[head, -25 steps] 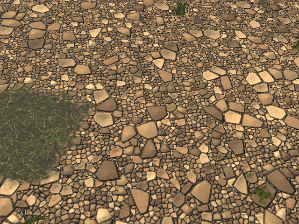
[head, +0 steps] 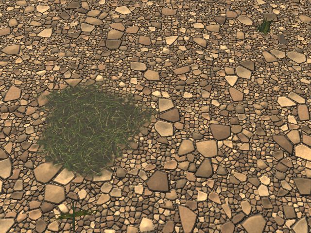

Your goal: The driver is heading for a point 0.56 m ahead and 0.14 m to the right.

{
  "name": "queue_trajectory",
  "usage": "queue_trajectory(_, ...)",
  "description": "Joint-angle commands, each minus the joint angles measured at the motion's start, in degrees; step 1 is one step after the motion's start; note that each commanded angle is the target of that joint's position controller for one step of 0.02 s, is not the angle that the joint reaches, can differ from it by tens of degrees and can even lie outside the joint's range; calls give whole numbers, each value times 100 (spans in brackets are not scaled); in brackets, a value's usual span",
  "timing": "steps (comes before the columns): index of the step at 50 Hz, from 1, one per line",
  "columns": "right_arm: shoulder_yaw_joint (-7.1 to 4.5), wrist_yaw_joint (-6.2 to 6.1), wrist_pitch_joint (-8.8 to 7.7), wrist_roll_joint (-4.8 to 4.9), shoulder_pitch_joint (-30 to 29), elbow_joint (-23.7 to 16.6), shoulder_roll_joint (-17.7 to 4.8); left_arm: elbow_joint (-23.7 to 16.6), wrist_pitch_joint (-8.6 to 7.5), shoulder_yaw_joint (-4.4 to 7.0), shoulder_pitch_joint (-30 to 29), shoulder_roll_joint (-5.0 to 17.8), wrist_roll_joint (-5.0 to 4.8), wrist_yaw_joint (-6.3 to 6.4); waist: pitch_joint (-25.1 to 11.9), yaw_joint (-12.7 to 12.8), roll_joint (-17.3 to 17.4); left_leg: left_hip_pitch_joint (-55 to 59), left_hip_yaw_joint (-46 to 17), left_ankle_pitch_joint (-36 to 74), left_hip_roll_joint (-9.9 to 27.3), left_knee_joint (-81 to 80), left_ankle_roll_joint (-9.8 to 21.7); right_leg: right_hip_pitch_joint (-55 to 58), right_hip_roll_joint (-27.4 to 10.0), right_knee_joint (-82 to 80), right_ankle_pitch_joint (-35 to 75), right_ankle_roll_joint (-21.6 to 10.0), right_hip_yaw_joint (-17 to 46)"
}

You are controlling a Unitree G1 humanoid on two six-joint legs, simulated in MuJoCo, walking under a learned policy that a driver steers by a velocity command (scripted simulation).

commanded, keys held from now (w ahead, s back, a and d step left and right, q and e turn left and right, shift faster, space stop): no key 0.22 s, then w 0.78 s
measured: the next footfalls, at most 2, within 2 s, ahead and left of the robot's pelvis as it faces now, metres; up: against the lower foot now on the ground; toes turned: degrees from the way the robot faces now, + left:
right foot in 0.08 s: +0.05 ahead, -0.15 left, +0.00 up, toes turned +5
right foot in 0.82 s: +0.36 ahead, -0.15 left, +0.00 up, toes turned +0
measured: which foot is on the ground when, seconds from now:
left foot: down 0.00-0.82, up 0.84-1.00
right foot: up 0.00-0.06, down 0.08-0.44, up 0.46-0.80, down 0.82-1.00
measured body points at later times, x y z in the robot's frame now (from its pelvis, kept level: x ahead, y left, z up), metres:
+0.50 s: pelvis +0.06 -0.01 -0.01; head +0.06 +0.01 +0.44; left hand +0.17 +0.26 -0.14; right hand +0.11 -0.29 -0.13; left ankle +0.00 +0.10 -0.74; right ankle +0.01 -0.14 -0.72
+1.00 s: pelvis +0.29 -0.08 +0.00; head +0.31 -0.09 +0.45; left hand +0.37 +0.20 -0.11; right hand +0.39 -0.36 -0.12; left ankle +0.26 +0.08 -0.66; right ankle +0.32 -0.15 -0.74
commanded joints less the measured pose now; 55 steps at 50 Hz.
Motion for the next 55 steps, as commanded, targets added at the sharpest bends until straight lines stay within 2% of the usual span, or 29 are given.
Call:
queue_trajectory(1,-164,5,-27,30,-124,-311,-803,-349,-152,55,-106,479,-11,-84,-617,40,739,706,-1490,2502,1600,-266,820,353,-48,-829,199,-134,-69)
queue_trajectory(3,-111,-2,-35,85,-63,-234,-690,-241,-197,33,140,501,63,-135,-566,228,536,416,-1332,2031,1303,-152,461,1250,-211,-2175,1800,-350,7)
queue_trajectory(4,-68,8,-88,-28,187,-205,-560,-287,-199,62,163,812,161,-112,-704,63,-37,103,-933,1092,975,228,151,1781,-895,-2115,2994,-602,599)
queue_trajectory(5,-80,38,-140,-81,646,-103,-543,-335,-150,67,-27,1040,217,-92,-655,-297,-945,-364,-235,-1044,271,759,-155,1971,-1516,-1897,4289,-1188,1159)
queue_trajectory(6,-95,28,-151,-80,496,-145,-631,-278,-133,-25,-41,745,233,-100,-649,-164,-1134,-389,129,-1579,293,901,-414,1573,-1936,-2064,3773,-1815,1581)
queue_trajectory(7,-143,7,-138,-64,300,-126,-788,-282,-141,-80,-189,590,174,-117,-536,-60,-964,-332,248,-1519,435,1057,-571,1480,-1783,-2159,3204,-1854,1531)
queue_trajectory(11,-102,7,-38,-38,170,-45,-436,-151,-129,-146,-348,621,75,-89,-503,-58,-867,114,484,-645,705,408,-769,1331,-1255,-1977,2813,-1383,942)
queue_trajectory(13,-71,35,-40,-54,220,87,-335,13,-105,-185,-37,557,89,-117,-528,43,-802,688,673,56,598,-142,-671,1042,-786,-2111,755,-1038,628)
queue_trajectory(15,-134,35,-53,-10,212,124,-594,16,-90,-163,106,710,97,-127,-166,223,-580,360,892,-1068,434,359,-430,620,-531,-2301,-1399,-1000,598)
queue_trajectory(17,-106,69,-206,41,379,139,-460,-13,-112,-143,10,793,1,-104,254,100,-710,-308,943,-1653,480,466,-161,604,-797,-2319,-2261,-1171,901)
queue_trajectory(20,-81,128,-516,81,587,231,-357,-73,-186,-166,-29,685,-89,-89,509,8,-471,-215,782,-1528,675,227,51,348,-941,-2131,-2077,-1374,1131)
queue_trajectory(21,-102,144,-601,91,850,318,-443,-182,-220,-208,-250,551,-99,-103,532,-107,-151,107,359,-1752,852,-213,201,37,-612,-1675,-1639,-1230,710)
queue_trajectory(23,-283,202,-700,106,1610,519,-1125,-483,-430,-288,-639,225,-87,-144,523,-312,1506,1324,-2008,-1815,2041,-1343,905,-1354,275,368,-556,-733,-587)
queue_trajectory(24,-272,225,-740,64,1863,532,-1075,-576,-534,-235,-858,459,-105,-166,618,-489,1525,1832,-2830,-844,2587,-1495,1276,-2267,160,1221,-1383,-743,-273)
queue_trajectory(27,-198,186,-730,43,1937,528,-781,-537,-612,-223,-755,423,-147,-325,227,-346,589,2837,-1882,713,2547,-1174,1062,-3275,-393,2125,-878,-941,-181)
queue_trajectory(30,-95,124,-572,76,1868,508,-495,-666,-583,-309,-1115,175,-67,-505,223,-356,578,2308,-773,1334,2097,-1535,765,-2687,-472,1145,56,-740,-562)
queue_trajectory(32,-105,70,-538,109,1753,455,-586,-745,-561,-400,-1263,-26,-16,-587,240,-343,593,1544,-185,1299,1824,-1720,658,-1767,-302,298,856,-591,-784)
queue_trajectory(37,-205,69,-600,142,1701,483,-895,-802,-482,-258,-1040,484,-89,-497,340,-12,840,963,108,1488,2064,-1844,436,-205,-86,-712,1718,-705,-701)
queue_trajectory(40,-176,53,-535,77,1677,472,-803,-390,-423,12,548,920,-67,-344,-669,806,671,743,661,3616,1658,346,49,1854,81,-836,1426,-1083,-815)
queue_trajectory(41,-58,30,-516,-76,1805,321,-495,-224,-388,109,1518,1305,-13,-277,-1478,1072,-202,-377,826,1859,1293,2246,-138,3381,-1083,-873,834,-1439,618)
queue_trajectory(42,128,58,-630,88,2610,263,273,-123,-392,139,1754,1683,61,-349,-2219,565,-2012,-1982,653,-1978,299,4147,-443,4407,-2342,-2217,-993,-2331,3804)
queue_trajectory(43,-23,76,-707,247,2155,332,-435,-154,-429,15,1402,1106,-37,-374,-1472,676,-1287,-2633,327,-1860,618,4805,-392,3739,-2220,-2859,-2009,-2183,4220)
queue_trajectory(44,-115,95,-741,339,1468,175,-723,-214,-453,-52,963,845,-49,-360,-610,597,-826,-2898,536,-1311,943,4800,-276,2918,-2070,-2833,-1626,-1949,3248)
queue_trajectory(45,-105,71,-758,273,1163,147,-688,-268,-465,-80,640,750,21,-365,-316,445,-301,-2610,647,-805,1225,4565,-236,2168,-1821,-2830,-716,-1839,2484)
queue_trajectory(46,-134,52,-746,149,1021,158,-638,-287,-477,-115,444,598,108,-392,-147,293,-195,-2350,675,-499,1388,4270,-217,1621,-1499,-2893,-29,-1737,1857)
queue_trajectory(47,-135,67,-704,129,1173,181,-536,-281,-502,-132,349,533,182,-386,-226,94,-487,-2012,623,-277,1527,4102,-215,1318,-1365,-3017,287,-1739,1499)
queue_trajectory(50,-118,77,-591,84,1093,195,-361,-174,-595,-129,415,485,90,-377,-114,-15,-411,-1942,745,-27,1609,3638,-316,945,-1222,-3373,784,-1885,938)
queue_trajectory(53,-102,72,-617,0,390,-56,-344,-42,-590,-92,684,654,49,-312,138,144,-163,-2533,782,760,1658,2727,-486,1129,-1236,-3542,1272,-1941,655)
queue_trajectory(55,-56,111,-687,-19,31,-147,-242,19,-532,-108,755,671,53,-265,215,229,-124,-2287,947,1355,1518,1817,-521,1102,-1003,-3387,2574,-1765,120)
